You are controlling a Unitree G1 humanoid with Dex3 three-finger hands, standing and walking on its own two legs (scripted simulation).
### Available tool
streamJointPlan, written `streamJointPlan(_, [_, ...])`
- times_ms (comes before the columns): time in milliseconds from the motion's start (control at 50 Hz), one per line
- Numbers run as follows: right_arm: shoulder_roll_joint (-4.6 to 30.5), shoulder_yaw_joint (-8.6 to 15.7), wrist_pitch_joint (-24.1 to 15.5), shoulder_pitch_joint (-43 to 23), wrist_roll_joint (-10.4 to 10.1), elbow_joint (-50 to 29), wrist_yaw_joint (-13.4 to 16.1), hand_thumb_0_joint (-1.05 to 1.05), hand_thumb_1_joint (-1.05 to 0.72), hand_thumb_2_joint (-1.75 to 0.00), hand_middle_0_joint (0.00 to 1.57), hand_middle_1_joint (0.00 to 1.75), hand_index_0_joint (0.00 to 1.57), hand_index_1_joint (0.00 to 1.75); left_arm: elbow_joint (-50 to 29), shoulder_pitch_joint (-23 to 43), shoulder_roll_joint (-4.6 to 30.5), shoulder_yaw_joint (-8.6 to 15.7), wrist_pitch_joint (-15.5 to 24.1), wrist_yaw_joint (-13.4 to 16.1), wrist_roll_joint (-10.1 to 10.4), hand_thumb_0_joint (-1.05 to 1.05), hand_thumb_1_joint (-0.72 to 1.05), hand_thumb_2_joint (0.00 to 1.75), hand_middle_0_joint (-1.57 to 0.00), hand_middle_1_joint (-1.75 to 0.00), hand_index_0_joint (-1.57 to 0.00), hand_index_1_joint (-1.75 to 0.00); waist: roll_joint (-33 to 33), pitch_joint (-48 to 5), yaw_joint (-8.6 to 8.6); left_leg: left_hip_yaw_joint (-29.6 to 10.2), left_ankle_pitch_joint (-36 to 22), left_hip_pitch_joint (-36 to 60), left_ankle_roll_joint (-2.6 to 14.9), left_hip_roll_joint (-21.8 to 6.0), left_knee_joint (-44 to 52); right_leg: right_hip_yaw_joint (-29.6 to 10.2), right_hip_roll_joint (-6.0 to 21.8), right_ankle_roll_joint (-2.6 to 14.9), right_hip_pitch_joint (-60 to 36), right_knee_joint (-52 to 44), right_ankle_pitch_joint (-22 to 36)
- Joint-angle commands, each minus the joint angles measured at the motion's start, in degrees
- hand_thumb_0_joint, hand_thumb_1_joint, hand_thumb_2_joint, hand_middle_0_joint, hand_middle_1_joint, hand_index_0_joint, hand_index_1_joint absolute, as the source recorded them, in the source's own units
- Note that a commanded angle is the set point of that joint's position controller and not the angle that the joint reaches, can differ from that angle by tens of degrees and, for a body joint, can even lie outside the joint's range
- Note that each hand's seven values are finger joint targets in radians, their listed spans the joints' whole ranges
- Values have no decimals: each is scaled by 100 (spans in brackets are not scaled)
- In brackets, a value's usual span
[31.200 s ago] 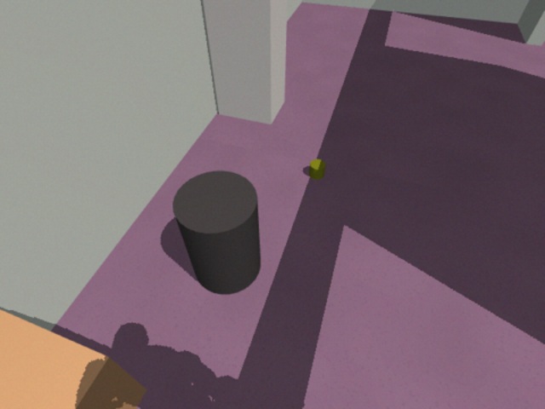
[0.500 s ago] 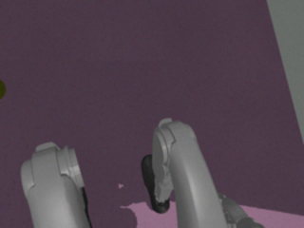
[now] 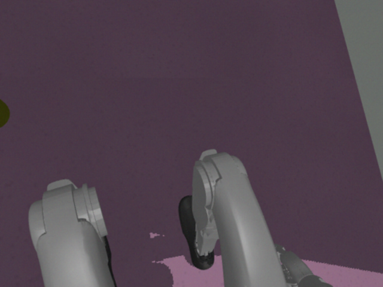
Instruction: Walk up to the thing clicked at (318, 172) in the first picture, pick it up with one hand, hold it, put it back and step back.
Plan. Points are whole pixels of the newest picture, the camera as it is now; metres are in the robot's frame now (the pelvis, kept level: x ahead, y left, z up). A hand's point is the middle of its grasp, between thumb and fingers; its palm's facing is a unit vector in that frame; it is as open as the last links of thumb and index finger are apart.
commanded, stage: rise first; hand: left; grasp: from above
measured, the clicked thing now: out of the picture +0.49 +0.37 -0.28
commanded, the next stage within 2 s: none
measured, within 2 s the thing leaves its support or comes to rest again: neither
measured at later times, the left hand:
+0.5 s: hand out of the picture +0.44 +0.40 -0.15, palm faces -0.43 -0.13 -0.89, open 13.8 cm
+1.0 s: hand out of the picture +0.44 +0.41 -0.16, palm faces -0.42 -0.13 -0.90, open 13.6 cm
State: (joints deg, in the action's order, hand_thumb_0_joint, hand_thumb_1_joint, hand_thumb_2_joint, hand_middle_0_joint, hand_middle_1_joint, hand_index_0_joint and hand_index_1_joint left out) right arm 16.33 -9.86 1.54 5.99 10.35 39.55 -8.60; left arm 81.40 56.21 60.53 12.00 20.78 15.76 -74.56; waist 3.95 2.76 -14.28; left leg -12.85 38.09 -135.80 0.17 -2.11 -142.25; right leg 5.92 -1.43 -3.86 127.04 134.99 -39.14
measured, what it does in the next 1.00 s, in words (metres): stands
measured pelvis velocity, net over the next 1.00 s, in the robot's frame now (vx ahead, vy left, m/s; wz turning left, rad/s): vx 0.00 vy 0.00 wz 0.00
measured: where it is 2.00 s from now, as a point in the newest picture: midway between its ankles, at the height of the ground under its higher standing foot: (153, 260)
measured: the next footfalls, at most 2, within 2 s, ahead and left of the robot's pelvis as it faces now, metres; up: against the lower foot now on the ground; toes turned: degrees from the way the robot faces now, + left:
none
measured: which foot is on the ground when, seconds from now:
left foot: down 0.00-1.00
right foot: down 0.00-1.00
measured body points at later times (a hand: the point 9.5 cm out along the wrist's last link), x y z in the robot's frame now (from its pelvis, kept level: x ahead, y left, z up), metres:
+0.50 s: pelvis +0.00 +0.00 +0.00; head +0.24 +0.12 +0.36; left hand +0.46 +0.41 -0.10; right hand +0.07 -0.27 -0.08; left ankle +0.07 +0.13 -0.28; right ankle +0.11 -0.13 -0.28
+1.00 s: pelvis +0.00 +0.00 +0.00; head +0.24 +0.12 +0.36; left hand +0.46 +0.41 -0.11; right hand +0.07 -0.26 -0.08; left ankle +0.07 +0.13 -0.28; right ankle +0.11 -0.13 -0.28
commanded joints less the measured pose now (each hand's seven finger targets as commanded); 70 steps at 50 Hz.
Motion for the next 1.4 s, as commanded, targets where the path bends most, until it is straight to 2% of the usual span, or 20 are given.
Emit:
streamJointPlan(0, [1653, 527, 15, 1075, 2, -27, 76, 0, -90, -90, 20, 30, 20, 30, -823, 1522, 1711, 132, -32, 161, 69, 0, -55, 102, -11, -101, -10, -102, -2628, -3802, -34, 635, -1054, 3444, 71, 10, 1533, 616, -210, 522, -1354, -1185, 1230])
streamJointPlan(40, [1673, 551, -1, 1079, -16, -60, 68, 0, -90, -90, 20, 30, 20, 30, -904, 1546, 1798, 255, -40, 167, 154, 0, -55, 101, -10, -101, -10, -102, -2754, -3805, 27, 587, -1064, 3594, 48, 11, 1612, 623, -178, 533, -1241, -1122, 1195])
streamJointPlan(120, [1647, 539, -8, 1087, -34, -80, 72, 0, -91, -90, 20, 30, 20, 30, -843, 1603, 1756, 160, -56, 142, 107, 0, -53, 101, -13, -99, -12, -100, -2519, -3703, -67, 686, -959, 3328, 100, 19, 1477, 565, -199, 511, -1359, -1252, 1190])
streamJointPlan(160, [1634, 532, -19, 1065, -40, -71, 75, 0, -91, -90, 20, 30, 20, 30, -756, 1434, 1859, 257, -67, 151, 139, 0, -50, 102, -15, -99, -13, -100, -2457, -3664, 47, 732, -883, 3195, 102, 33, 1476, 533, -200, 513, -1425, -1273, 1120])
streamJointPlan(200, [1642, 504, -12, 1061, -7, -80, 78, 0, -90, -90, 20, 30, 20, 30, -740, 1492, 1799, 193, -33, 138, 137, 0, -48, 100, -15, -98, -14, -99, -2421, -3659, -43, 708, -804, 3132, 104, 33, 1481, 571, -204, 511, -1455, -1277, 1060])
streamJointPlan(300, [1662, 530, 5, 1055, -16, -67, 87, 0, -90, -90, 20, 30, 20, 30, -930, 1594, 1851, 217, 17, 135, 145, 0, -51, 98, -12, -98, -12, -99, -2565, -3941, 23, 676, -1004, 3420, 85, 21, 1486, 587, -213, 511, -1441, -1226, 1183])
streamJointPlan(360, [1665, 501, 0, 1114, 19, -28, 83, 0, -90, -90, 20, 30, 20, 30, -840, 1604, 1739, 175, 12, 157, 131, 0, -51, 99, -13, -97, -12, -98, -2506, -3794, -106, 680, -1056, 3346, 97, 22, 1435, 592, -212, 491, -1484, -1243, 1263])
streamJointPlan(500, [1684, 511, 9, 1010, -36, -97, 86, 0, -90, -90, 20, 30, 20, 30, -871, 1517, 1930, 273, -16, 179, 122, 0, -49, 96, -15, -95, -14, -96, -2731, -3824, 56, 634, -1001, 3423, 58, 24, 1547, 606, -198, 546, -1303, -1124, 1158])
streamJointPlan(660, [1683, 533, -31, 1093, -33, -83, 90, 0, -90, -90, 20, 30, 20, 30, -913, 1704, 1717, 120, -35, 116, 162, 0, -47, 96, -16, -95, -15, -95, -2509, -3668, -114, 638, -818, 3269, 82, 27, 1510, 608, -191, 523, -1282, -1230, 1068])
streamJointPlan(740, [1670, 529, -31, 1058, -55, -102, 88, 0, -90, -90, 20, 30, 20, 30, -795, 1558, 1875, 200, -10, 116, 123, 0, -46, 94, -17, -94, -17, -94, -2560, -3689, 9, 638, -766, 3280, 66, 33, 1555, 593, -190, 533, -1301, -1194, 1018])
streamJointPlan(800, [1651, 519, -42, 1119, -24, -75, 79, 0, -90, -90, 20, 30, 20, 30, -708, 1589, 1654, 75, -3, 116, 103, 0, -48, 95, -15, -95, -15, -95, -2445, -3695, -135, 654, -977, 3287, 98, 31, 1446, 601, -208, 503, -1368, -1224, 1184])
streamJointPlan(860, [1695, 494, -29, 1081, -46, -74, 80, 0, -90, -90, 20, 30, 20, 30, -807, 1616, 1876, 195, 6, 170, 107, 0, -47, 95, -16, -94, -16, -94, -2675, -3816, 12, 624, -1131, 3449, 66, 32, 1533, 610, -196, 529, -1348, -1151, 1261])
streamJointPlan(900, [1687, 496, -36, 1119, -13, -84, 69, 0, -90, -90, 20, 30, 20, 30, -765, 1584, 1805, 140, -18, 153, 63, 0, -47, 95, -17, -95, -16, -95, -2643, -3797, -58, 619, -1200, 3541, 79, 17, 1476, 622, -207, 511, -1337, -1167, 1311])
streamJointPlan(940, [1669, 485, -21, 1100, -11, -94, 66, 0, -90, -90, 20, 30, 20, 30, -869, 1590, 1938, 248, -16, 189, 43, 0, -46, 94, -17, -94, -16, -94, -2794, -3934, 25, 666, -1207, 3525, 70, 25, 1489, 595, -212, 517, -1443, -1166, 1337])
streamJointPlan(1020, [1673, 492, -34, 1102, -21, -123, 54, 0, -90, -90, 20, 30, 20, 30, -785, 1572, 1745, 132, -65, 172, 51, 0, -49, 96, -15, -94, -15, -95, -2720, -3738, -82, 613, -1053, 3486, 67, 18, 1545, 636, -210, 532, -1278, -1155, 1203])
streamJointPlan(1060, [1698, 524, -45, 1095, -50, -107, 63, 0, -90, -90, 20, 30, 20, 30, -901, 1608, 1858, 192, -73, 171, 68, 0, -48, 95, -16, -94, -15, -95, -2838, -3792, -3, 598, -1075, 3630, 48, 14, 1591, 617, -188, 531, -1222, -1137, 1202])
streamJointPlan(1120, [1681, 499, -49, 1121, -35, -131, 55, 0, -90, -90, 20, 30, 20, 30, -994, 1715, 1845, 157, -93, 140, 69, 0, -48, 95, -15, -95, -15, -96, -2802, -3847, -77, 616, -1143, 3586, 66, 9, 1525, 601, -194, 519, -1307, -1148, 1284])
streamJointPlan(1200, [1696, 496, -57, 1080, -36, -145, 66, 0, -90, -90, 20, 30, 20, 30, -578, 1514, 1706, 79, -86, 126, 106, 0, -48, 96, -16, -94, -15, -95, -2471, -3476, -128, 629, -812, 3179, 87, 33, 1498, 617, -204, 529, -1233, -1212, 1050])
streamJointPlan(1260, [1722, 473, -72, 1064, -32, -171, 76, 0, -90, -90, 20, 30, 20, 30, -849, 1806, 1879, 84, -17, 105, 65, 0, -47, 95, -16, -94, -16, -94, -2674, -3600, -136, 586, -695, 3307, 59, 17, 1576, 632, -195, 536, -1221, -1182, 975])
streamJointPlan(1380, [1747, 422, -92, 1040, -30, -235, 88, 0, -90, -90, 20, 30, 20, 30, -533, 1649, 1870, 101, 17, 164, 60, 0, -47, 96, -16, -94, -15, -95, -2571, -3529, -154, 578, -831, 3342, 67, 14, 1534, 651, -211, 526, -1231, -1181, 1063])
